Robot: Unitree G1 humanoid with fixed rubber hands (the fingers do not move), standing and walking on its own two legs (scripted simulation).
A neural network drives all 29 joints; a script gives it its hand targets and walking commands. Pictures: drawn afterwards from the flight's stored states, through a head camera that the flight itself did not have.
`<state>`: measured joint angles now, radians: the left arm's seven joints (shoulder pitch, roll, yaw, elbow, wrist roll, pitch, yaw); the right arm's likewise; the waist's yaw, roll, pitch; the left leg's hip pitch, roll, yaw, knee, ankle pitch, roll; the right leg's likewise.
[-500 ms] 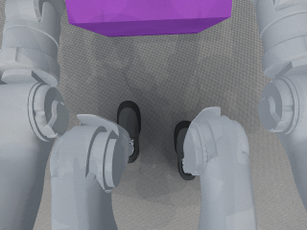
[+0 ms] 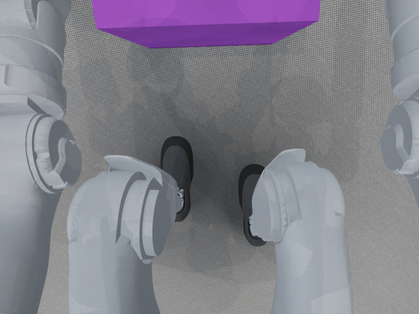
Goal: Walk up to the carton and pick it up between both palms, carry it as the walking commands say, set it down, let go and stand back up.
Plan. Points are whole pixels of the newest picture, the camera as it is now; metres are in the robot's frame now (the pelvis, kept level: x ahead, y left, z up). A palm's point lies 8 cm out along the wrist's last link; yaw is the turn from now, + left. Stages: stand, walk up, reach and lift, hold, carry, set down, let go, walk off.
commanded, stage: set down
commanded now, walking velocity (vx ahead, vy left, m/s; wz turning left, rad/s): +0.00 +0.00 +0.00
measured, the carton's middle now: out of the picture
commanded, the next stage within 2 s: let go in 1.32 s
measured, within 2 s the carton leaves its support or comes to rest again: neither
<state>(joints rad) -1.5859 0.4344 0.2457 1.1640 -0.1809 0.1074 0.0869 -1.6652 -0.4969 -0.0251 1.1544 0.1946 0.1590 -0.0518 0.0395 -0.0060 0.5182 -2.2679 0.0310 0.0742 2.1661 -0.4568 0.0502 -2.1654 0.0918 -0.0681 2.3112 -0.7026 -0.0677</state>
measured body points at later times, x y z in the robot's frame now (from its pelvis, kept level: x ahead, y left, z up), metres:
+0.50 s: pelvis +0.01 +0.00 +0.10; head +0.37 +0.00 +0.38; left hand +0.59 +0.23 -0.01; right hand +0.62 -0.19 +0.00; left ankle +0.15 +0.10 -0.32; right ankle +0.08 -0.09 -0.32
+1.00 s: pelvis +0.03 +0.00 +0.25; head +0.36 +0.01 +0.55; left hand +0.58 +0.24 +0.15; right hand +0.62 -0.20 +0.16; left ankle +0.15 +0.10 -0.32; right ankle +0.08 -0.09 -0.32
